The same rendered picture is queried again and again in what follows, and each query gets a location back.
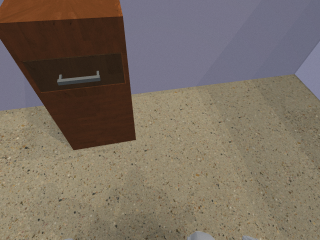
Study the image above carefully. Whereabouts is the handle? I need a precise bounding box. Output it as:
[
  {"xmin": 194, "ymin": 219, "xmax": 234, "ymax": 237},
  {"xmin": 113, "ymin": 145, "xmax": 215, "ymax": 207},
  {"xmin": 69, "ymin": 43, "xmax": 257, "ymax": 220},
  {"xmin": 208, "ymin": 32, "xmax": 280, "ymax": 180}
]
[{"xmin": 57, "ymin": 70, "xmax": 101, "ymax": 86}]

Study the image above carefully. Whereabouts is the drawer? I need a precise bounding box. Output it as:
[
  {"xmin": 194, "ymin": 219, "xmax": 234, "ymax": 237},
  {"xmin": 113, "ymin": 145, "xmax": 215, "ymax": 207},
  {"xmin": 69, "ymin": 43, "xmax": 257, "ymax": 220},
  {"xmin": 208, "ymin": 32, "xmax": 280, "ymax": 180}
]
[{"xmin": 23, "ymin": 52, "xmax": 125, "ymax": 92}]

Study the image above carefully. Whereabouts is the cabinet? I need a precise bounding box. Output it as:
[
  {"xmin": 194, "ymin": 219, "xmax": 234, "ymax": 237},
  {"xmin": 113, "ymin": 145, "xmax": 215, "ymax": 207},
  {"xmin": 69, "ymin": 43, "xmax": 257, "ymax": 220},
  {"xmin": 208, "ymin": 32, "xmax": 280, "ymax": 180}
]
[{"xmin": 0, "ymin": 0, "xmax": 136, "ymax": 150}]

